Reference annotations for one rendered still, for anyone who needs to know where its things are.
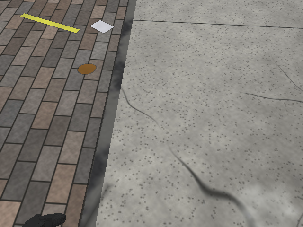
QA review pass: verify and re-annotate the left robot hand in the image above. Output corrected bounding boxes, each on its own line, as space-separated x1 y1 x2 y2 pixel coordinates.
22 213 66 227

